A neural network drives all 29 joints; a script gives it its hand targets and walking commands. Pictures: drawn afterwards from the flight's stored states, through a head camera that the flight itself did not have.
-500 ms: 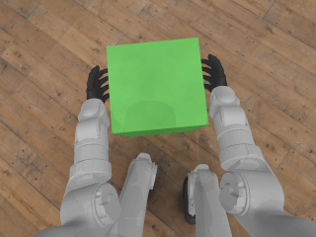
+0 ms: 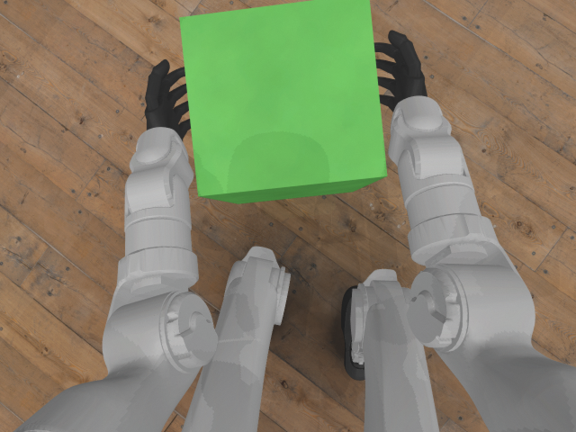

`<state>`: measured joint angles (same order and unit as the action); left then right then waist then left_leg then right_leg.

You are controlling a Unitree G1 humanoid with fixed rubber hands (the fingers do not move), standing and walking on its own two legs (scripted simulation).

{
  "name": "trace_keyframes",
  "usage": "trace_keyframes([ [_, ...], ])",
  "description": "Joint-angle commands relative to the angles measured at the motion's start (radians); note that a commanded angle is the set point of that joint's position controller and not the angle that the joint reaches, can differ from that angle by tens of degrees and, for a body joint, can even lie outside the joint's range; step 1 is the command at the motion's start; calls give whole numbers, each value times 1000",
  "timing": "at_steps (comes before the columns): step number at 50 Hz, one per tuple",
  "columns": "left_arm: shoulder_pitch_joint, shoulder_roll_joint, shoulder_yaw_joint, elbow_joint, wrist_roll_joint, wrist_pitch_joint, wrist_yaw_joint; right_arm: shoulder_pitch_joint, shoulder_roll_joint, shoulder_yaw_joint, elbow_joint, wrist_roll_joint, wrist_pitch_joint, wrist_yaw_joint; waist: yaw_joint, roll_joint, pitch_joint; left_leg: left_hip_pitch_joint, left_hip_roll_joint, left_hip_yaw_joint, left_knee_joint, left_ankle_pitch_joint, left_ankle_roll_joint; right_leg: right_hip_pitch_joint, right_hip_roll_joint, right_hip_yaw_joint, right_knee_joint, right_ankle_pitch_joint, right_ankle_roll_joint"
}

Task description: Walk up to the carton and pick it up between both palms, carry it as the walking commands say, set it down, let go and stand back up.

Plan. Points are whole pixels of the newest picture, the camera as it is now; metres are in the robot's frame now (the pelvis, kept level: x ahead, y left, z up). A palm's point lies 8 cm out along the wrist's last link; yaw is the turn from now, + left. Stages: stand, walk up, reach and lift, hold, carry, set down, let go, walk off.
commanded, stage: set down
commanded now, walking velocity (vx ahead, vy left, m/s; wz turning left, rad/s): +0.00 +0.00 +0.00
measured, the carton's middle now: (286, 125) +0.49 +0.10 -0.18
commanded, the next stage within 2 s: none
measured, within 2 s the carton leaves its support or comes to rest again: rests again in 1.92 s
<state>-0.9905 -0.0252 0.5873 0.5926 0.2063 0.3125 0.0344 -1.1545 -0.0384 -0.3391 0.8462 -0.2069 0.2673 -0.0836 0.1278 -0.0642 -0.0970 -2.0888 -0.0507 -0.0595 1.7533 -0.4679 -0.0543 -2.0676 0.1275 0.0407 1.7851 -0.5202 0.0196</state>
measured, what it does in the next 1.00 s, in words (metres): lowers itself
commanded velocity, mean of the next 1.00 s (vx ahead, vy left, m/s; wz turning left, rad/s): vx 0.00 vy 0.00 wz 0.00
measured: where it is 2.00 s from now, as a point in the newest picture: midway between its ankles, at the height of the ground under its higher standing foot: (305, 335)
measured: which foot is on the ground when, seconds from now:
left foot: down 0.00-1.00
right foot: down 0.00-1.00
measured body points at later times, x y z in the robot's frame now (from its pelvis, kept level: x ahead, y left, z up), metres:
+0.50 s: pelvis -0.01 +0.01 -0.06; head +0.34 +0.03 +0.23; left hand +0.48 +0.25 -0.20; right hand +0.56 -0.04 -0.20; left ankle +0.12 +0.13 -0.45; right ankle +0.10 -0.11 -0.45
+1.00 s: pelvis +0.00 +0.00 -0.09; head +0.35 +0.02 +0.18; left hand +0.50 +0.25 -0.25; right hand +0.57 -0.05 -0.25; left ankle +0.11 +0.13 -0.45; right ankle +0.10 -0.11 -0.45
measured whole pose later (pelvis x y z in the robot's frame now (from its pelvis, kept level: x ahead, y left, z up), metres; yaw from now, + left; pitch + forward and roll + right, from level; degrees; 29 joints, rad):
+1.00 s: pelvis +0.00 +0.00 -0.09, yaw +0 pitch +43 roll +1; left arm -1.22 0.10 0.52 0.73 0.08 0.25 0.08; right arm -1.42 -0.19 -0.17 1.00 -0.05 0.22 -0.13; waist 0.13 -0.04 0.17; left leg -2.31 -0.05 -0.03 2.08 -0.53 -0.05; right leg -2.29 0.15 0.05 2.12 -0.59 0.05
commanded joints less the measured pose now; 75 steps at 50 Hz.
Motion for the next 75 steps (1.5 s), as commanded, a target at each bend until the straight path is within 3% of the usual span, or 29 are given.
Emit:
trace_keyframes([
  [1, -678, -811, -522, 21, -129, -7, -244, -542, 922, 382, 12, 94, -22, 178, 70, -39, -1039, 594, -80, 146, -116, 255, -2, 498, 81, -81, -149, 158, -11],
  [18, -802, -743, -505, 31, -149, -15, -247, -655, 857, 387, 33, 127, -24, 182, 73, -38, -1039, 522, -68, 156, 7, 271, -4, 395, 73, -96, -10, 160, -13],
  [36, -889, -665, -557, 32, -221, -69, -226, -731, 791, 458, 44, 215, -60, 175, 83, -34, -1019, 522, -56, 148, 152, 362, -6, 331, 66, -96, 147, 212, -13],
  [42, -915, -658, -589, -2, -267, -83, -220, -757, 807, 514, 13, 253, -68, 164, 92, -71, -1056, 528, -58, 145, 179, 404, -4, 371, 67, -95, 178, 258, -11],
  [58, -914, -592, -474, 101, -204, -92, -244, -754, 741, 426, 123, 213, -79, 166, 100, -69, -829, 371, -41, 154, 191, 279, 7, 289, 55, -73, 166, 180, -21],
  [75, -902, -581, -473, 118, -200, -119, -238, -765, 713, 435, 145, 235, -109, 174, 110, -65, -769, 383, -38, 139, 219, 332, 8, 251, 58, -66, 201, 220, -23],
])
